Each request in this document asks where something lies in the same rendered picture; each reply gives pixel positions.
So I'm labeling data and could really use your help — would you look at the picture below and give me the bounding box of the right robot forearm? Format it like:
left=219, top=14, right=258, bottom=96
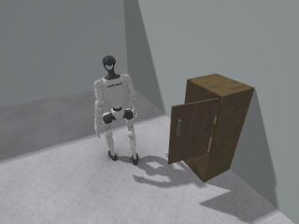
left=131, top=93, right=138, bottom=109

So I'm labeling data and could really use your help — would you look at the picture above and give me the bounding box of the robot left hand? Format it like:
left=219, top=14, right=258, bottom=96
left=94, top=124, right=103, bottom=138

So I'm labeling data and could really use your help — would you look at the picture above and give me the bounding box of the left robot foot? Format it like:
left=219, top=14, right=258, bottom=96
left=108, top=151, right=118, bottom=161

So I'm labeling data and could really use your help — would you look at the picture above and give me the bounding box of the robot right hand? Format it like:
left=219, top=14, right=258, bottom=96
left=131, top=108, right=139, bottom=117

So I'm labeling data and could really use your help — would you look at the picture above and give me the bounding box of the robot left upper arm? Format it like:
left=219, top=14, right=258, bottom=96
left=93, top=78, right=104, bottom=107

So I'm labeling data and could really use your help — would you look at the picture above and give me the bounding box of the left robot forearm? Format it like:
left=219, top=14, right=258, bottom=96
left=94, top=101, right=103, bottom=125

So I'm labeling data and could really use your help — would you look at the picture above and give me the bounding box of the handle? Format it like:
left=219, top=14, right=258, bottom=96
left=175, top=118, right=182, bottom=136

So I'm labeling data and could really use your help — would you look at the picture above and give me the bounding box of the robot right upper arm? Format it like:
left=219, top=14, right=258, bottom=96
left=122, top=74, right=136, bottom=98

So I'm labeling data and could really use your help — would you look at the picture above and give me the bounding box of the humanoid robot head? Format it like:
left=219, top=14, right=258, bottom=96
left=102, top=55, right=121, bottom=80

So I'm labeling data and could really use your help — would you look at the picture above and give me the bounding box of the cupboard door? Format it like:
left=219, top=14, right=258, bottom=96
left=167, top=98, right=219, bottom=164

